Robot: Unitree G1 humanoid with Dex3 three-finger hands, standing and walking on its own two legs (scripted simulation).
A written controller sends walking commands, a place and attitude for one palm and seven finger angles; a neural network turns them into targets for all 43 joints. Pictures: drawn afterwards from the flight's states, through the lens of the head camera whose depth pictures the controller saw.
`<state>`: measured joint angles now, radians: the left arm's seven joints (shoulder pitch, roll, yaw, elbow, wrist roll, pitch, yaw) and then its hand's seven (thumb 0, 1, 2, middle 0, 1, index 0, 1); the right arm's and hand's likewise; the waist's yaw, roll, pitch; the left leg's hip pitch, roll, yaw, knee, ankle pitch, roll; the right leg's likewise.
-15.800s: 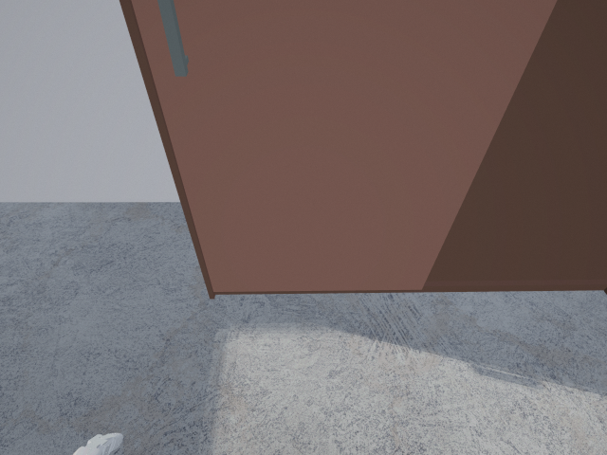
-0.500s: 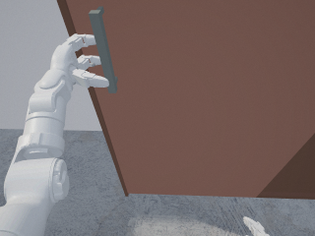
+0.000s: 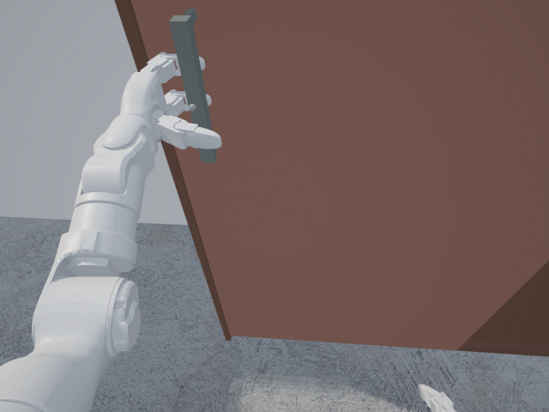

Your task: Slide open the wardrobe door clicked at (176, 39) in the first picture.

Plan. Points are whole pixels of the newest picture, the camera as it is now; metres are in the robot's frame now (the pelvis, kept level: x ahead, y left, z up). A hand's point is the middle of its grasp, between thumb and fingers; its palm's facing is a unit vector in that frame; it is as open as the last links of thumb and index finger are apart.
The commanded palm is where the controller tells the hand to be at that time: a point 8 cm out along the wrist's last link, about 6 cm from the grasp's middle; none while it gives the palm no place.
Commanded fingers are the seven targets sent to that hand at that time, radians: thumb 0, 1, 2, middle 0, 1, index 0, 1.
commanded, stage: slide the fingers in behind the handle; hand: left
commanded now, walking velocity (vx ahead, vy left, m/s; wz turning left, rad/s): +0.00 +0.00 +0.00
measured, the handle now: (200, 92) +0.49 +0.14 +0.24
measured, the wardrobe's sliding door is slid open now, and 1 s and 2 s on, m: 0.00 0.00 0.00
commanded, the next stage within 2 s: grip the handle and tug to test in 0.84 s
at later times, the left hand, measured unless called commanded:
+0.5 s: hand (208, 109) +0.44 +0.11 +0.24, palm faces -0.02 -1.00 +0.00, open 14.0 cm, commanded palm +0.42 +0.17 +0.25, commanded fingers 0.00 -0.50 0.30 -0.30 -1.20 -0.30 -1.20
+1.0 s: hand (207, 107) +0.44 +0.12 +0.25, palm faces -0.03 -1.00 +0.00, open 13.9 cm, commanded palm +0.42 +0.17 +0.25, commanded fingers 0.00 -0.31 0.38 -0.32 -1.23 -0.32 -1.23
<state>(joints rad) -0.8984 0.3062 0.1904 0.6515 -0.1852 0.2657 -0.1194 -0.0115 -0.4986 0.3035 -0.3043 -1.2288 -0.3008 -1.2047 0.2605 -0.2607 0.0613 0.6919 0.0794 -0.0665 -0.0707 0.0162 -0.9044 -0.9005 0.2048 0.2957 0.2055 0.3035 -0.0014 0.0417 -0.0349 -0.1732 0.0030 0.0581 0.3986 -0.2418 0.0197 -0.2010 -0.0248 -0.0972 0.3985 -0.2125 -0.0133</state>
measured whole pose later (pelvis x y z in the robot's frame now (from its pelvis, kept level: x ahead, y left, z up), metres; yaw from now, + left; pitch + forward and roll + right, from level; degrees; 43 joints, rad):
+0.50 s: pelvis -0.01 -0.01 +0.00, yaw -1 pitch +0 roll +0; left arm -0.90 0.29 0.21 0.65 -0.16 0.30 -0.07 -0.01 -0.50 0.30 -0.30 -1.20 -0.30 -1.20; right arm 0.24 -0.25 0.06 0.67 0.07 -0.03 -0.08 0.02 -0.90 -0.90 0.20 0.30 0.21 0.30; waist -0.02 0.03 -0.03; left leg -0.16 0.02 0.07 0.38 -0.23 0.01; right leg -0.19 -0.01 -0.09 0.38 -0.20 -0.03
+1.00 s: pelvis -0.01 -0.01 +0.00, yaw -1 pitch +1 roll +0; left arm -0.93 0.30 0.21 0.72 -0.17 0.25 -0.09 -0.01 -0.49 0.31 -0.32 -1.22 -0.31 -1.21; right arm 0.26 -0.26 0.06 0.68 0.07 -0.06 -0.08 0.02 -0.90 -0.90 0.20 0.30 0.21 0.30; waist -0.02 0.04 -0.03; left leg -0.17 0.02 0.07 0.38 -0.22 0.01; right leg -0.20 -0.01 -0.09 0.38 -0.19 -0.02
